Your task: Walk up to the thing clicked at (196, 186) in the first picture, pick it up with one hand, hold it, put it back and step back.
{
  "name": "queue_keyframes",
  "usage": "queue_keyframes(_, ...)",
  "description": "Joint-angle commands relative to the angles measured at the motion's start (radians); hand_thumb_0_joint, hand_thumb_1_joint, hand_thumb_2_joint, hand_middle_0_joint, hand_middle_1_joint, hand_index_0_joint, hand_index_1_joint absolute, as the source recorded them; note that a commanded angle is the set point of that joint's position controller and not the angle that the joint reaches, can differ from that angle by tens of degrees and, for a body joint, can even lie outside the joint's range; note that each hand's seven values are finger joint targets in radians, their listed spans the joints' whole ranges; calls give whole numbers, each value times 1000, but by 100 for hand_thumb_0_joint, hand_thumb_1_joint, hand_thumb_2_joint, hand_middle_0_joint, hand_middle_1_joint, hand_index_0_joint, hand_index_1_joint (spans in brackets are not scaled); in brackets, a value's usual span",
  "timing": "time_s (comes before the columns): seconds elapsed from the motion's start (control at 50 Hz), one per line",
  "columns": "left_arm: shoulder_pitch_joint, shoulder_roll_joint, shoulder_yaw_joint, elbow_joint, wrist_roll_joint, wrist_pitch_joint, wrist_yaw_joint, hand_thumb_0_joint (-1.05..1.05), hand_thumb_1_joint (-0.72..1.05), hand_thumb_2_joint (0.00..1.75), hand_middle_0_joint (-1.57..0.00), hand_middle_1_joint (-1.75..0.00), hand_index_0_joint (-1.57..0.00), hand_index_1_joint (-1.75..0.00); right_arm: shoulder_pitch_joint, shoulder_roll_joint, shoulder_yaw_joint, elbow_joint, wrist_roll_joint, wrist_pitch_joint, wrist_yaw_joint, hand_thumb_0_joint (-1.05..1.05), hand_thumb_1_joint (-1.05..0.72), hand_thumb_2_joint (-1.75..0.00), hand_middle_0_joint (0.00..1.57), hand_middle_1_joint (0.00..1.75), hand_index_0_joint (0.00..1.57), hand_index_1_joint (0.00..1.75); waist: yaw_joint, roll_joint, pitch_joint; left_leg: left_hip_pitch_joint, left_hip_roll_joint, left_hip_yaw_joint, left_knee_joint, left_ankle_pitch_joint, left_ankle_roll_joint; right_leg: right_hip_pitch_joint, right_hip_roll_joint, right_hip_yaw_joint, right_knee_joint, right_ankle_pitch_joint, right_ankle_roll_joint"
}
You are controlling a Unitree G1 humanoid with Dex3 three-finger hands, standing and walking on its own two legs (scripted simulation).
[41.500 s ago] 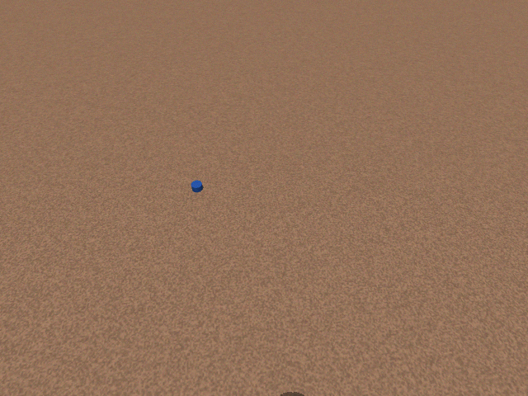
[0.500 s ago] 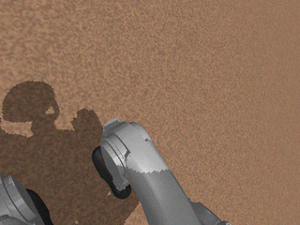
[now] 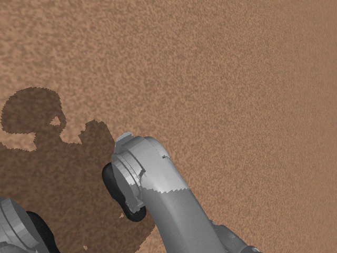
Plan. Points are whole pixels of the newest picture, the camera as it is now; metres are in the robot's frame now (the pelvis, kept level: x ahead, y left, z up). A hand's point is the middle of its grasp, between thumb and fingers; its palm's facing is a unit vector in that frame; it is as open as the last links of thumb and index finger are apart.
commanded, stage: open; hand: left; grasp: from above
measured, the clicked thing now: out of the picture +0.50 +0.31 -0.31
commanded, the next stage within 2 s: withdraw in 0.06 s
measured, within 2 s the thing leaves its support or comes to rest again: neither
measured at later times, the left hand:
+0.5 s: hand out of the picture +0.52 +0.31 -0.20, palm faces -0.29 -0.11 -0.95, open 14.1 cm
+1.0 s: hand out of the picture +0.48 +0.29 -0.13, palm faces -0.47 -0.10 -0.88, open 14.0 cm
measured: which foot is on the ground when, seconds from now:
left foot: down 0.00-1.00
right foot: down 0.00-1.00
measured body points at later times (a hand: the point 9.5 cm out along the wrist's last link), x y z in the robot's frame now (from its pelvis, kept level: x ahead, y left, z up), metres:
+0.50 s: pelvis +0.01 +0.00 +0.01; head +0.29 +0.12 +0.34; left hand +0.53 +0.31 -0.15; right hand +0.04 -0.24 -0.05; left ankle +0.06 +0.13 -0.29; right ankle +0.12 -0.11 -0.29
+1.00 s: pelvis -0.01 -0.01 +0.02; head +0.23 +0.09 +0.39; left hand +0.50 +0.29 -0.08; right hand +0.07 -0.28 -0.07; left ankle +0.06 +0.13 -0.29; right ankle +0.12 -0.11 -0.29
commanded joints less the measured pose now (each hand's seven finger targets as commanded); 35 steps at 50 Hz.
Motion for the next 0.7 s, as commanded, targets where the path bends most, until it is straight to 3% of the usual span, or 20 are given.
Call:
queue_keyframes(0.0, -261, 176, 7, -127, -10, -4, 37, 0, -48, 91, -6, -107, -8, -104, 232, -342, -89, 40, 7, 3, -4, 0, -90, -90, 20, 30, 20, 30, -74, 603, -651, 477, 43, 71, -224, 271, 12, 441, 18, -83, -196, 327, -58)
queue_keyframes(0.14, -241, 175, -5, -101, -12, -1, 37, 0, -46, 91, -6, -108, -9, -104, 213, -343, -89, 25, 7, 3, -8, 0, -90, -90, 20, 30, 20, 30, -78, 584, -636, 458, 43, 73, -235, 217, 13, 448, 24, -79, -204, 289, -59)
queue_keyframes(0.16, -247, 180, 1, -114, -12, 0, 38, 0, -52, 98, -7, -102, -8, -100, 220, -345, -92, 26, 9, 3, -8, 0, -91, -90, 20, 30, 20, 30, -77, 578, -650, 462, 42, 73, -234, 227, 14, 457, 22, -78, -204, 299, -58)
queue_keyframes(0.26, -297, 218, 57, -255, 6, 14, 41, 0, -54, 99, -8, -99, -7, -99, 234, -335, -120, 49, 11, 5, 3, 0, -91, -90, 20, 30, 20, 30, -38, 726, -776, 596, 51, 67, -245, 328, -7, 437, 17, -82, -183, 358, -68)
queue_keyframes(0.3, -267, 179, 51, -257, 2, 34, 32, 0, -54, 99, -7, -98, -7, -98, 247, -338, -148, 44, 12, 12, 11, 0, -91, -90, 20, 30, 20, 30, -37, 722, -793, 577, 42, 86, -245, 346, 0, 477, 23, -76, -193, 383, -68)
queue_keyframes(0.34, -288, 166, 62, -353, -3, 60, 20, 0, -54, 99, -7, -98, -7, -98, 259, -325, -173, 46, 23, 19, 21, 0, -91, -90, 20, 30, 20, 30, -2, 765, -858, 607, 35, 101, -251, 377, 0, 470, 22, -69, -198, 400, -71)
queue_keyframes(0.36, -311, 140, 56, -437, -11, 68, 6, 0, -54, 99, -7, -98, -6, -98, 252, -318, -184, 36, 29, 22, 27, 0, -91, -90, 20, 30, 20, 30, 16, 806, -916, 645, 34, 104, -255, 408, -4, 463, 18, -68, -195, 414, -75)
queue_keyframes(0.4, -248, 75, 21, -423, -29, 102, -35, 0, -56, 100, -7, -98, -6, -98, 226, -302, -205, 24, 50, 34, 35, 0, -91, -91, 20, 30, 20, 30, 43, 766, -915, 613, 27, 117, -272, 372, 6, 447, 25, -53, -210, 383, -77)
queue_keyframes(0.44, -200, 48, 34, -470, -38, 137, -76, 0, -55, 99, -7, -98, -6, -98, 269, -295, -243, 50, 68, 54, 43, 0, -91, -90, 20, 30, 20, 30, 76, 753, -960, 595, 19, 129, -281, 382, 7, 444, 22, -41, -207, 396, -79)
queue_keyframes(0.46, -241, 31, 33, -560, -44, 145, -100, 0, -54, 99, -7, -98, -6, -98, 259, -286, -256, 32, 78, 62, 49, 0, -90, -90, 20, 30, 20, 30, 93, 777, -999, 601, 14, 134, -292, 380, 6, 428, 17, -34, -202, 383, -84)
queue_keyframes(0.48, -196, -9, 23, -514, -49, 161, -125, 0, -56, 100, -7, -98, -6, -99, 258, -280, -270, 35, 91, 75, 53, 0, -91, -90, 20, 30, 20, 30, 106, 746, -981, 581, 12, 136, -303, 353, 8, 394, 19, -30, -201, 358, -86)
queue_keyframes(0.54, -166, -91, -11, -496, -63, 198, -204, 0, -54, 100, -7, -98, -7, -99, 296, -267, -302, 47, 113, 121, 51, 0, -90, -90, 20, 30, 20, 30, 94, 612, -898, 455, 2, 153, -321, 269, 24, 409, 19, -8, -237, 310, -83)
queue_keyframes(0.58, -192, -146, -40, -540, -81, 204, -263, 0, -55, 101, -7, -99, -6, -100, 283, -258, -321, 27, 124, 145, 39, 0, -90, -90, 20, 30, 20, 30, 103, 560, -888, 461, -5, 155, -356, 231, 23, 398, 13, 3, -263, 253, -94)
queue_keyframes(0.68, -231, -260, -103, -556, -105, 188, -391, 0, -52, 101, -7, -99, -6, -100, 303, -243, -353, 23, 141, 203, -10, 0, -89, -90, 20, 30, 20, 30, 86, 445, -839, 448, -23, 160, -399, 179, 25, 374, -6, 19, -308, 184, -101)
